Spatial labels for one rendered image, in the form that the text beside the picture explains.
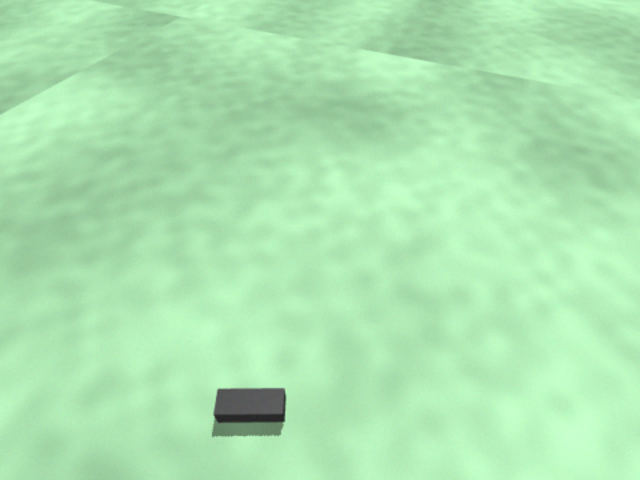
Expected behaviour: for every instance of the carton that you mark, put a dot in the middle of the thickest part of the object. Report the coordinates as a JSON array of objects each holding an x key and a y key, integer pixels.
[{"x": 250, "y": 405}]

